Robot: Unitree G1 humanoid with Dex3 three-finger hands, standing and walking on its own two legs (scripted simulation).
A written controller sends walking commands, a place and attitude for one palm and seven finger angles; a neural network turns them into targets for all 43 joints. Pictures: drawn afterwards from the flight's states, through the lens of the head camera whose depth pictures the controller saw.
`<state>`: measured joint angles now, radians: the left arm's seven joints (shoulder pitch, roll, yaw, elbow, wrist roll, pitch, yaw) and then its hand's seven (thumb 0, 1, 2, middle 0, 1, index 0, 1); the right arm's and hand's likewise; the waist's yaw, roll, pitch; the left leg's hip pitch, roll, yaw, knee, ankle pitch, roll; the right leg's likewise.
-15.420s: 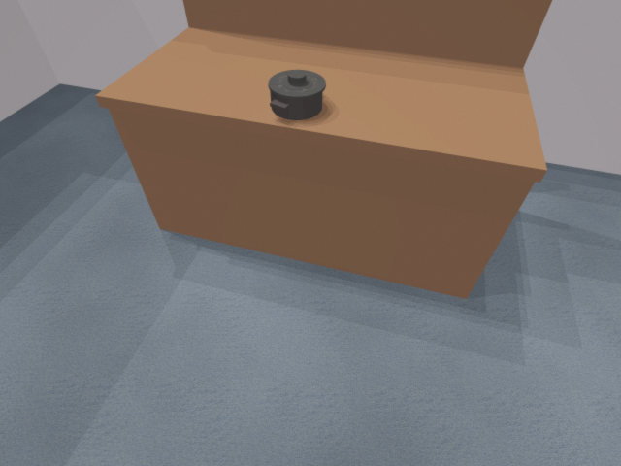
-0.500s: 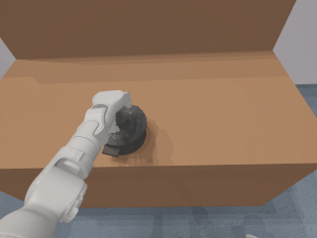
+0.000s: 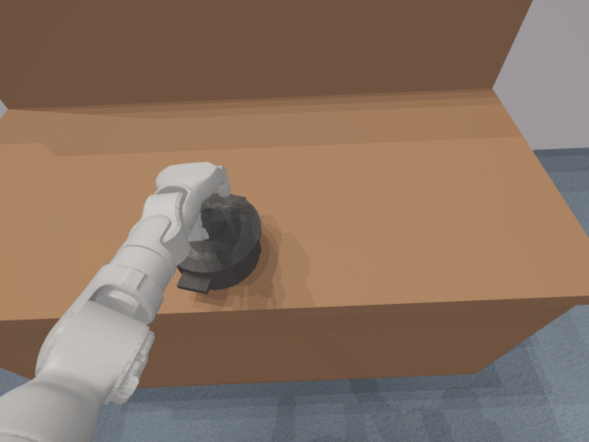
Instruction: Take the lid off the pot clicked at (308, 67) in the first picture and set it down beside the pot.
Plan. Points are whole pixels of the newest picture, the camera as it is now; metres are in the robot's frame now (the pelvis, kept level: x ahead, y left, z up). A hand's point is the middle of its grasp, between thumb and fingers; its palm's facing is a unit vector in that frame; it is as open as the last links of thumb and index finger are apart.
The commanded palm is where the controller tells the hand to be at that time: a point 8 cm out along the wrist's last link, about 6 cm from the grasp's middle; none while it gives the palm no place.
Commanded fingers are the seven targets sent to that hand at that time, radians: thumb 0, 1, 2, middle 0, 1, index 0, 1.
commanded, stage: move the open hand above the knob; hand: left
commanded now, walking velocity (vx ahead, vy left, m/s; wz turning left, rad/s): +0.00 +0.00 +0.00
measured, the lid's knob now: (210, 223) +0.47 +0.13 -0.01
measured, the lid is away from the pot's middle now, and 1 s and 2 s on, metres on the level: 0.00 0.00 0.00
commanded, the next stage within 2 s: none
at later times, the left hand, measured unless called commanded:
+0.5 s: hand (194, 218) +0.44 +0.14 +0.04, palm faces -0.37 -0.06 -0.93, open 10.5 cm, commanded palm +0.44 +0.14 +0.11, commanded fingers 0.00 -0.12 1.00 -0.52 -0.67 -0.52 -0.67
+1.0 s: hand (196, 215) +0.44 +0.13 +0.04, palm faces -0.36 -0.06 -0.93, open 10.5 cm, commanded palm +0.44 +0.13 +0.11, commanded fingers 0.00 -0.12 1.00 -0.52 -0.67 -0.52 -0.67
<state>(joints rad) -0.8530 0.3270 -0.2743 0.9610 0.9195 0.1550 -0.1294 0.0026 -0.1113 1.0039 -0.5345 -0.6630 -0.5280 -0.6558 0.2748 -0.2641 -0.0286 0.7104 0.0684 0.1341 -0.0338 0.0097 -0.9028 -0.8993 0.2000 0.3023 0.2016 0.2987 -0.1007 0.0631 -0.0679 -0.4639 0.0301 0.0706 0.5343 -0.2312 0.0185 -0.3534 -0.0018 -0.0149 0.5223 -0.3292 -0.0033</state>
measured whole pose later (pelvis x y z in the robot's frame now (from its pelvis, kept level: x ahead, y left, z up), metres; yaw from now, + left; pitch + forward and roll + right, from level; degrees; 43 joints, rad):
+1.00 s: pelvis +0.00 +0.01 +0.00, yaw +0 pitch +9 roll +0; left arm -0.85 0.31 -0.27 0.96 0.92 0.16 -0.11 0.00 -0.11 1.00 -0.53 -0.67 -0.52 -0.66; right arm 0.28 -0.26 -0.03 0.72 0.06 0.13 -0.02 0.01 -0.90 -0.90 0.20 0.30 0.20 0.30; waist -0.10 0.07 -0.08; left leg -0.47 0.02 0.07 0.54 -0.23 0.03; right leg -0.36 -0.01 -0.01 0.53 -0.33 0.00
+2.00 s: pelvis +0.00 +0.01 +0.00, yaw +0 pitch +9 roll +0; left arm -0.86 0.31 -0.29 0.96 0.92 0.16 -0.12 0.00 -0.11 1.00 -0.53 -0.67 -0.53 -0.66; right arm 0.24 -0.25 -0.02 0.70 0.06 0.13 -0.03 0.01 -0.90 -0.90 0.20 0.30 0.20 0.30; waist -0.09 0.06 -0.07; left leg -0.47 0.02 0.07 0.54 -0.23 0.03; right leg -0.36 -0.01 -0.02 0.53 -0.33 0.01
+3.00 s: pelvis -0.01 +0.01 -0.01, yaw -1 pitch +12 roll -1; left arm -0.88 0.31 -0.26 1.07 0.95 0.14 -0.05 0.00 -0.11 1.00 -0.55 -0.69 -0.52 -0.66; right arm 0.31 -0.25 -0.03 0.74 0.05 0.12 -0.03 0.01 -0.90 -0.90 0.20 0.30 0.20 0.30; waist -0.12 0.05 -0.08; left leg -0.55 0.04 0.07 0.59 -0.25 0.03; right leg -0.44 0.00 -0.01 0.57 -0.34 0.00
